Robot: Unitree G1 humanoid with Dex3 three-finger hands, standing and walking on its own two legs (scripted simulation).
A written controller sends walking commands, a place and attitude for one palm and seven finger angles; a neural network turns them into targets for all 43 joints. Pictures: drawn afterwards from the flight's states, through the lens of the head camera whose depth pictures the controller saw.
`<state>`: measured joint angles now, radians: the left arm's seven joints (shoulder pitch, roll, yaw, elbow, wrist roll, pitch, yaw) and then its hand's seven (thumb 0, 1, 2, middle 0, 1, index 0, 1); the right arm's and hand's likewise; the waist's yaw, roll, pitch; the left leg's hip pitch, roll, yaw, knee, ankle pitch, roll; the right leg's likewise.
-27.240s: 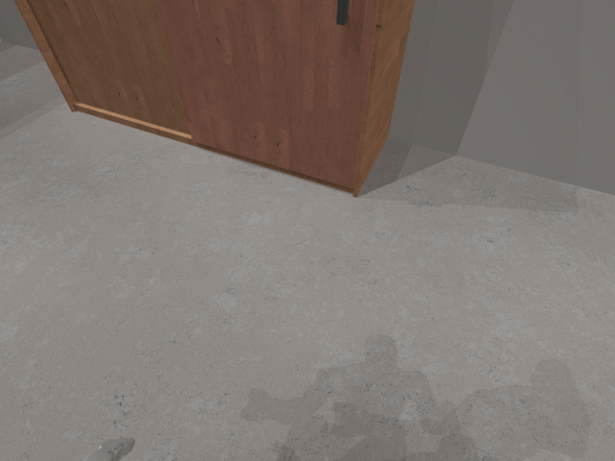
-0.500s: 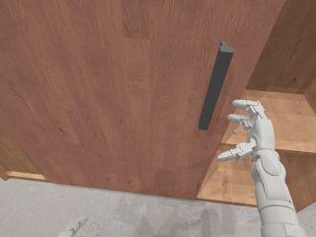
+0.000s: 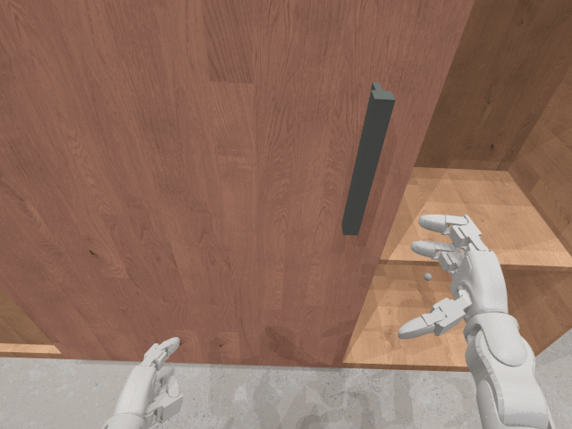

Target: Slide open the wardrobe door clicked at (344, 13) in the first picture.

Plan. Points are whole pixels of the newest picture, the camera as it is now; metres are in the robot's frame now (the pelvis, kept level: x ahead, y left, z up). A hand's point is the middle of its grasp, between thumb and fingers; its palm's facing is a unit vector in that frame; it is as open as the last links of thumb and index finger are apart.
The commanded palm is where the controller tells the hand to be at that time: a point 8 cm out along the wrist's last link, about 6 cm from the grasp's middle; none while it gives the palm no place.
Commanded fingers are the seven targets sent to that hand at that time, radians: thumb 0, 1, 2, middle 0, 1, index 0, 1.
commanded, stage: draw the hand back to the body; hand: right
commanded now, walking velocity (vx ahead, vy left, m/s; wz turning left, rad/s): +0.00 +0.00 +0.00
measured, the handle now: (361, 165) +0.48 -0.11 +0.15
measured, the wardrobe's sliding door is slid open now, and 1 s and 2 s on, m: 0.59 0.59 0.59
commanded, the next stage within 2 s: step back with the hand held close in 1.58 s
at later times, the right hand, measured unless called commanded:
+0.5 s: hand (484, 312) +0.22 -0.20 +0.15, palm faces +0.04 +1.00 -0.05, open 14.6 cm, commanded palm +0.19 -0.25 +0.15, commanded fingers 0.00 0.33 -0.31 0.24 1.02 0.24 1.02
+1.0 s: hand (562, 327) +0.19 -0.26 +0.17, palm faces +0.41 +0.86 -0.30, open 10.8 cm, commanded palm +0.15 -0.30 +0.17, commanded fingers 0.00 -0.57 -0.74 0.21 0.49 0.21 0.49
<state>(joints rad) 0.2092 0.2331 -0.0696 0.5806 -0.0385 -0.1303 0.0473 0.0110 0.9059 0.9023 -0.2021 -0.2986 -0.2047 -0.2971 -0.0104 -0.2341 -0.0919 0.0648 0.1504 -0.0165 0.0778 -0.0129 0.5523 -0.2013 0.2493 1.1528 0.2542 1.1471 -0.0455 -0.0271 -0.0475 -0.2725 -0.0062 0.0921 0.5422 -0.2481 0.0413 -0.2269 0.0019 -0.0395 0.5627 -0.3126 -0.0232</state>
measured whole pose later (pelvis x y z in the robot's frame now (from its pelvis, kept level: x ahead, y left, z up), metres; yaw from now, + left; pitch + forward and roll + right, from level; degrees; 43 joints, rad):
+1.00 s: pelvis +0.00 -0.02 +0.01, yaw +0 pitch -7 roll +1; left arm 0.22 0.22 -0.05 0.67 0.01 -0.15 0.05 0.01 0.90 0.90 -0.20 -0.30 -0.21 -0.30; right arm 0.39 -0.31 -0.25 -0.36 0.07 -0.08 -0.09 0.00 -0.22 -0.58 0.22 0.70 0.23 0.69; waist -0.08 -0.06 0.01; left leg -0.09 0.01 0.08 0.38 -0.17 0.01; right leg -0.05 0.03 -0.05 0.41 -0.24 -0.05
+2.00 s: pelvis -0.02 -0.03 +0.01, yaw +2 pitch +0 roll +1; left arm 0.20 0.26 0.01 0.57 0.01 -0.05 0.06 0.01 0.91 0.90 -0.20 -0.30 -0.21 -0.30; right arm 0.54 -0.37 -0.36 -0.46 0.04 -0.16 -0.10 0.02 -0.89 -0.90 0.20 0.30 0.21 0.30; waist -0.01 -0.03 -0.01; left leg -0.28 0.01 0.05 0.43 -0.15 0.01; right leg -0.23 0.02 -0.08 0.48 -0.24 -0.06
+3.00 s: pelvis -0.17 -0.04 -0.01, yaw -2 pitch +0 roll +1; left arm 0.22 0.21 0.03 0.59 0.02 -0.10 0.04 0.01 0.90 0.90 -0.20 -0.30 -0.21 -0.30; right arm 0.53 -0.45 -0.48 -0.55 0.02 -0.29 -0.12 0.01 -0.88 -0.90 0.21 0.30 0.22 0.30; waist -0.04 0.07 -0.01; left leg -0.39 -0.04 -0.05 0.55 -0.18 0.02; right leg -0.57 0.05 -0.01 0.93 -0.38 0.00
